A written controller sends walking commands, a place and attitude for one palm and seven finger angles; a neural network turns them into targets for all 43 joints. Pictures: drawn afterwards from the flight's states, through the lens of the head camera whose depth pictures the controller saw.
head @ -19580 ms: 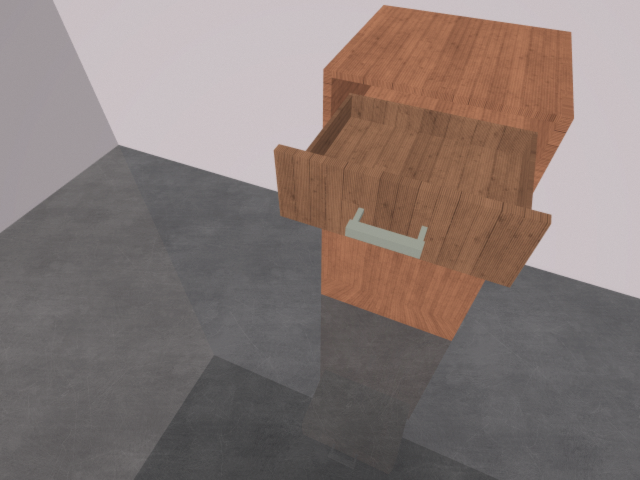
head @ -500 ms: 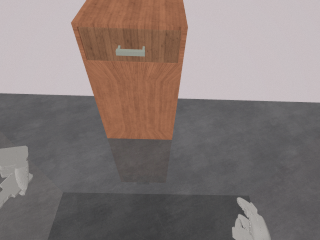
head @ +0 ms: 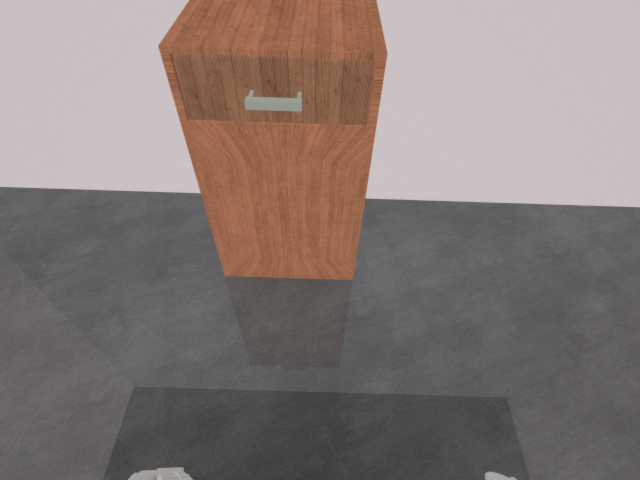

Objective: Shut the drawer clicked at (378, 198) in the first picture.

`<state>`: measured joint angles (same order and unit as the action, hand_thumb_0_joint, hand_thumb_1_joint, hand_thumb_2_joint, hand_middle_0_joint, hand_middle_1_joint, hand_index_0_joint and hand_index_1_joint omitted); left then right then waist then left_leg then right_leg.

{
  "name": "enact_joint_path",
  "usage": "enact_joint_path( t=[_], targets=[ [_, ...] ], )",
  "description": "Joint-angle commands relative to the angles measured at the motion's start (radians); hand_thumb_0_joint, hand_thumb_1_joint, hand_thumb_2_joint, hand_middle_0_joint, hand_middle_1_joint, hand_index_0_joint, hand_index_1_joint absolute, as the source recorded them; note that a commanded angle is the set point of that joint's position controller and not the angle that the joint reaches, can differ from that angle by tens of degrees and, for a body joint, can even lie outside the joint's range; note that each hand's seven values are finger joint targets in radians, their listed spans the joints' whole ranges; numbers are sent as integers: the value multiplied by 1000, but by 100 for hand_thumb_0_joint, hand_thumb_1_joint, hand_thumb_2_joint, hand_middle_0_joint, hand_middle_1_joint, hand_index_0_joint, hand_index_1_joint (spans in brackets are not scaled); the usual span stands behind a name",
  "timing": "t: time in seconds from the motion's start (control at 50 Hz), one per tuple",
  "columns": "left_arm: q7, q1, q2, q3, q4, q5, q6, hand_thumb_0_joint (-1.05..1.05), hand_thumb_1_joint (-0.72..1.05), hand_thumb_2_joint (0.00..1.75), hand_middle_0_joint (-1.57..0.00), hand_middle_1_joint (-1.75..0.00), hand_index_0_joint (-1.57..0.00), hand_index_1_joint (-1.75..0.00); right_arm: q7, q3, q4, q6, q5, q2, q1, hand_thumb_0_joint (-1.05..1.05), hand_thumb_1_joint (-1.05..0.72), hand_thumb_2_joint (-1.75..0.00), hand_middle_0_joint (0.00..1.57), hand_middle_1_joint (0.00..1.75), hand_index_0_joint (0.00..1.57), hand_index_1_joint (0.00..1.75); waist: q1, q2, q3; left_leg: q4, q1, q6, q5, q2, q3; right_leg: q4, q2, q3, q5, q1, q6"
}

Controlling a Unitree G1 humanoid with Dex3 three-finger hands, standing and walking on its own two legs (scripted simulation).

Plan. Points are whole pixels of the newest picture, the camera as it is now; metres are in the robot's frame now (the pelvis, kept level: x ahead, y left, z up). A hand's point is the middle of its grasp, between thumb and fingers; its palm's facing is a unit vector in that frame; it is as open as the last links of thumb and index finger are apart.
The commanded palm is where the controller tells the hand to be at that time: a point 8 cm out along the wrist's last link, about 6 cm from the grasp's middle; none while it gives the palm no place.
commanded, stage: let the arm hang, fingers relaxed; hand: left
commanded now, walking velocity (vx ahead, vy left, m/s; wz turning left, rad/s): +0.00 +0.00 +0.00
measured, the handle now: (274, 99) +0.89 +0.13 +0.00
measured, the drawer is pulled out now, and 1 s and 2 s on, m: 0.00 0.00 0.00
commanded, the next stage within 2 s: look to check the result in 0.84 s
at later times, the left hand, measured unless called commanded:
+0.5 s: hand out of the picture -0.04 +0.18 -0.16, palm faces +0.03 -0.98 -0.19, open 6.9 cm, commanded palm none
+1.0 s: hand out of the picture -0.01 +0.16 -0.16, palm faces +0.03 -0.98 -0.18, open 7.4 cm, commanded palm none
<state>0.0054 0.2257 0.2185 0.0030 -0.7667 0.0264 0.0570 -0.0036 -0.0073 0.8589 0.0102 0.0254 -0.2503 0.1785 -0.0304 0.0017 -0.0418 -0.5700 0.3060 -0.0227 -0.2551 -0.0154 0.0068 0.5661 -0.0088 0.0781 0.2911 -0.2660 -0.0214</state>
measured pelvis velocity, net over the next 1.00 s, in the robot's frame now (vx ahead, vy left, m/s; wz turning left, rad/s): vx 0.00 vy -0.01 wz -0.01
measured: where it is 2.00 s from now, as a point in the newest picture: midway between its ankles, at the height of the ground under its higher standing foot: outside the picture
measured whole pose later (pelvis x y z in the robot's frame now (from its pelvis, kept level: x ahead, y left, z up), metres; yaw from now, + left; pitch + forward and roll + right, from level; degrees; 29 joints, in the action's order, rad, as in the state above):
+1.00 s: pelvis +0.00 -0.01 +0.01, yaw -1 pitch -2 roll +0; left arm 0.03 0.29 0.13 0.02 -1.16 0.01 -0.01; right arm 0.04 0.01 1.14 0.00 0.02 -0.12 0.33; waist -0.01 -0.02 -0.04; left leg -0.42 0.21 -0.01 -0.19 0.00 0.01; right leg 0.41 0.01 0.07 0.22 -0.17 -0.03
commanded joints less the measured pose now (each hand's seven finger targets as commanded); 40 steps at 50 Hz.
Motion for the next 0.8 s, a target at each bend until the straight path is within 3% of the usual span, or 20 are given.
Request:
enact_joint_path(
  t=[0.0, 0.06, 0.2, 0.32, 0.46, 0.68, 0.78],
  targets=[
    [11, 34, 142, 30, -72, -11, -55, 0, 90, 90, -84, -99, -84, -99, 17, 20, 13, -13, -4, -89, 10, 0, -90, -90, 20, 30, 20, 30, 40, -104, 67, 194, -4, -21, 96, 106, -136, -180, -84, -122, -50, 119, -20],
    [13, 53, 109, 29, -172, -16, -57, 0, 90, 90, -72, -86, -72, -86, 26, 22, 80, -7, -4, -51, 58, 0, -90, -90, 20, 30, 20, 30, 36, -168, 62, 221, -10, -17, 10, 102, -125, -219, -88, -119, -26, 127, -29],
    [17, 94, 82, 20, -309, -17, -63, 0, 90, 90, -44, -56, -44, -56, 37, 30, 180, -5, -12, -32, 162, 0, -90, -90, 20, 30, 20, 30, 28, -32, 14, 241, -51, -23, 12, 111, -123, -252, -86, -100, -22, 90, -30],
    [25, 134, 43, 16, -366, -18, -63, 0, 90, 90, -20, -30, -20, -30, 41, 25, 232, -7, -12, 10, 210, 0, -90, -90, 20, 30, 20, 30, 26, -3, -19, 250, -62, -26, 12, 108, -107, -250, -89, -97, -8, 62, -27],
    [32, 155, 9, 18, -381, -16, -62, 0, 90, 90, -20, -30, -20, -30, 43, 24, 257, -7, -10, 45, 234, 0, -90, -90, 20, 30, 20, 30, 26, 9, -72, 258, -39, -26, -19, 100, -101, -248, -84, -106, 19, 28, -23],
    [34, 150, -10, 26, -372, -17, -69, 0, 90, 90, -20, -30, -20, -30, 47, 27, 262, -15, -8, 67, 237, 0, -90, -90, 20, 30, 20, 30, 26, -37, -64, 250, -43, -21, 19, 98, -91, -244, -84, -112, -22, 37, -24],
    [33, 141, -3, 28, -370, -17, -70, 0, 90, 90, -20, -30, -20, -30, 48, 28, 262, -16, -9, 62, 235, 0, -90, -90, 20, 30, 20, 30, 25, -19, -60, 243, -56, -19, 39, 99, -88, -249, -86, -112, -28, 42, -26]
  ],
)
